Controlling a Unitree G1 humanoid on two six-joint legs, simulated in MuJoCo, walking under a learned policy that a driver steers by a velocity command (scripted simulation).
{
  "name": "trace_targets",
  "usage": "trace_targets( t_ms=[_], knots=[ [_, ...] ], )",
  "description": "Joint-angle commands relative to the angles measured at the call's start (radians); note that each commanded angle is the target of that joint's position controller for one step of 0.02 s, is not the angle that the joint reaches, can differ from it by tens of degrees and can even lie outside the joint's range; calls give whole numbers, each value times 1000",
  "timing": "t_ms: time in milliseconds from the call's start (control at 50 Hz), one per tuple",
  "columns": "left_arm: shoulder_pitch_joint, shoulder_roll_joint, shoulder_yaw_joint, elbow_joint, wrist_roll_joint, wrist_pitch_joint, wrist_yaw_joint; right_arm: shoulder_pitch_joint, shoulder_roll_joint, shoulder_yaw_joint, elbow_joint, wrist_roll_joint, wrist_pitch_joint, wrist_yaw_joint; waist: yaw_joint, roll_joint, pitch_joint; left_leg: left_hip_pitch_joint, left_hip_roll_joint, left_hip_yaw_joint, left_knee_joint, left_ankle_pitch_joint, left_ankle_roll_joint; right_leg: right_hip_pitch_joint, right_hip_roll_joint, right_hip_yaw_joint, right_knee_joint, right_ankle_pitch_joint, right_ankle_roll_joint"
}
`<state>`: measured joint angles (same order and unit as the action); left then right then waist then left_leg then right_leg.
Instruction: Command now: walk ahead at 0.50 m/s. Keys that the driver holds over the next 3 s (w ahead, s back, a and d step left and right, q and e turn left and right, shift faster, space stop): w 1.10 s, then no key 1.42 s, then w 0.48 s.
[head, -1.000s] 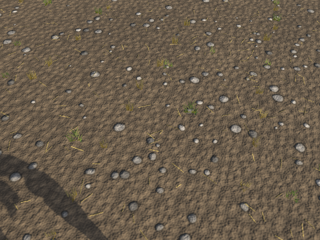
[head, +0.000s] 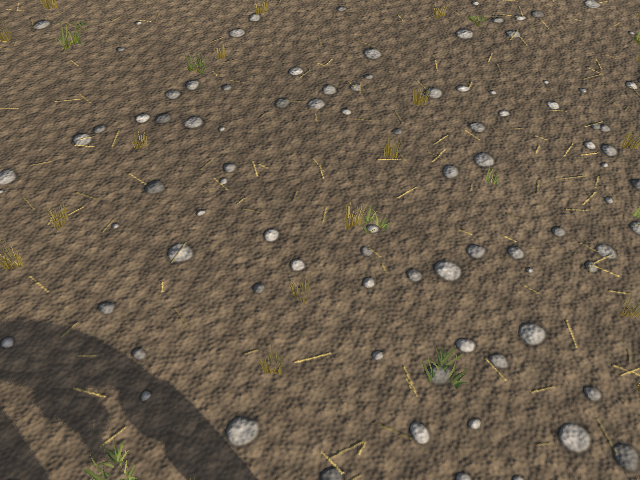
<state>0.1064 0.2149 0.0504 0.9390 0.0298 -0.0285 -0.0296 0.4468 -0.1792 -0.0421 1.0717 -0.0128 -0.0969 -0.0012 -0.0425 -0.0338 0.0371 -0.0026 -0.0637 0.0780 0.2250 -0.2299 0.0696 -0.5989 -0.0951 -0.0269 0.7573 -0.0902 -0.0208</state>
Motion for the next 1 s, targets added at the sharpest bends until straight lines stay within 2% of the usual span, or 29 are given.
trace_targets(
  t_ms=[20,100,120,140,160,180,200,220,240,260,300,340,380,480,520,600,660,680,700,720,740,760,780,800,820,840,880,940,1000],
  knots=[
    [-115,30,-4,-83,-7,-15,-1,44,-133,-21,-25,-4,-13,-4,-6,111,57,-10,267,-138,-76,336,133,-4,25,-38,-100,42,-10],
    [-107,56,6,-99,-7,-27,4,39,-150,-27,-10,-10,-9,-12,19,123,66,53,304,-130,3,481,114,77,51,-52,-185,-56,-62],
    [-45,69,15,-81,-5,-34,9,23,-157,-30,-10,-9,-8,-14,50,121,40,53,299,-114,78,613,100,167,79,-64,-210,-86,-78],
    [89,76,25,-36,-1,-43,15,3,-161,-30,-10,-6,-4,-14,113,93,-22,36,268,-80,236,711,82,322,114,-85,-274,-60,-96],
    [268,115,42,24,12,-55,25,6,-140,-22,-18,-3,-3,-11,171,47,-127,-75,215,-40,457,622,61,556,77,-36,-289,-71,-124],
    [414,222,69,40,33,-62,34,61,-63,-2,-53,25,0,-3,184,-130,-264,-365,107,23,820,223,17,835,-207,359,-356,-240,-209],
    [389,251,77,43,6,-44,23,102,-83,-15,-50,25,-1,1,150,-226,-322,-556,-13,-65,1042,-284,16,888,-323,724,-519,-276,-282],
    [259,204,64,19,-12,-37,20,24,-129,-28,-61,7,5,-1,103,-94,-173,-632,67,-131,1101,-212,33,761,-286,590,-518,-335,-255],
    [179,129,44,0,-15,-42,16,-50,-114,-24,-79,3,0,5,90,-18,-69,-633,105,-130,1066,-121,35,622,-247,463,-543,-280,-234],
    [141,86,31,0,-10,-49,16,-76,-90,-22,-82,1,0,9,60,2,-15,-597,141,-126,997,-64,33,524,-195,359,-575,-186,-196],
    [159,43,16,26,-12,-64,25,-54,-66,-22,-75,-23,26,18,19,-30,0,-520,164,-116,924,-30,11,444,-133,234,-596,-28,-162],
    [223,59,16,51,-15,-78,30,-69,-63,-25,-83,-26,43,24,11,-23,-5,-532,162,-94,898,-9,-5,454,-117,182,-601,104,-173],
    [262,81,19,64,-17,-82,33,-145,-64,-24,-110,-25,54,28,16,-17,16,-600,174,-77,844,43,-23,474,-109,147,-622,138,-179],
    [341,69,7,81,-18,-79,34,-358,-61,-15,-186,-15,55,34,59,-17,61,-672,172,-34,600,180,-54,530,-80,86,-642,224,-173],
    [374,73,5,91,-18,-80,37,-421,-49,-6,-208,-10,52,36,77,-24,65,-642,151,-12,499,219,-48,558,-79,67,-638,275,-169],
    [425,83,6,117,-10,-75,45,-500,-65,-4,-243,-8,45,32,95,-31,81,-637,124,2,390,197,-13,676,-117,62,-601,368,-176],
    [394,102,11,121,-2,-71,53,-449,-84,-14,-241,-8,32,25,52,-38,56,-525,80,17,327,95,34,727,-134,38,-489,614,-158],
    [381,112,14,121,0,-69,54,-366,-98,-22,-216,-9,26,17,17,-44,11,-419,47,30,309,63,53,727,-128,27,-390,734,-146],
    [362,115,14,119,-4,-64,52,-213,-113,-34,-164,-13,18,9,-48,-21,-65,-242,18,45,243,99,76,692,-96,-1,-216,758,-128],
    [355,98,7,101,-13,-65,48,-37,-166,-54,-115,-35,9,-2,-109,18,-168,23,122,-68,238,88,118,515,-57,-23,22,542,-110],
    [447,6,-13,70,-56,-64,35,80,-280,-83,-106,-55,9,-7,-91,229,-316,318,434,-538,175,-16,249,168,107,-89,435,-24,-58],
    [424,73,10,80,-33,-63,35,15,-259,-79,-109,-17,25,6,-66,173,-324,283,476,-757,51,-24,272,41,160,49,575,-410,-72],
    [338,84,17,54,-21,-59,34,-110,-216,-66,-127,2,29,9,-14,112,-156,134,440,-590,37,-92,238,-23,91,78,587,-330,-80],
    [283,70,13,41,-16,-63,29,-179,-146,-47,-140,3,23,14,4,61,-63,-6,397,-479,-9,-57,207,-13,54,76,531,-257,-80],
    [270,50,13,42,-11,-58,26,-207,-111,-36,-135,1,17,13,35,63,-12,-98,346,-388,-42,-15,166,25,24,71,464,-219,-76],
    [287,37,12,46,4,-44,22,-207,-82,-25,-122,5,11,8,64,85,8,-168,305,-318,-64,40,137,76,4,68,412,-200,-64],
    [301,18,10,51,12,-22,11,-154,-86,-22,-97,1,-4,3,79,90,0,-198,277,-254,-79,145,136,111,2,47,380,-172,-46],
    [194,30,13,11,10,-6,5,-96,-125,-28,-78,3,-13,2,75,84,29,-177,262,-203,-119,172,145,14,-22,26,295,-83,-18],
    [62,39,12,-35,3,-5,2,-38,-118,-22,-67,3,-10,2,44,83,57,-120,249,-175,-137,215,141,-70,-32,8,156,9,5]
  ],
)
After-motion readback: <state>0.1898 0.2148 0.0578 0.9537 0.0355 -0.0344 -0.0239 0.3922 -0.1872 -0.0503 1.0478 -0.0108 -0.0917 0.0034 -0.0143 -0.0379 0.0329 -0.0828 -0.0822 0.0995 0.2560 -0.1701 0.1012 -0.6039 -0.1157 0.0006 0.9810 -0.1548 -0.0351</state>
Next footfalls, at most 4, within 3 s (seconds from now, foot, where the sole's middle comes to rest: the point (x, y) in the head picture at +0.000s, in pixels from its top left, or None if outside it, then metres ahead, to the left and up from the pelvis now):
0.16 right None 0.25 -0.12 -0.78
0.72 left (294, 445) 0.56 0.05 -0.78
1.26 right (367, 327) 0.85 -0.13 -0.78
1.64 left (283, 346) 0.80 0.07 -0.78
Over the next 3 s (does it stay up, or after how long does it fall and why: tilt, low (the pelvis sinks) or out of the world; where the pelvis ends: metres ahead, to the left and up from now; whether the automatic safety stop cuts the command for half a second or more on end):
stays up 0.91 -0.08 -0.01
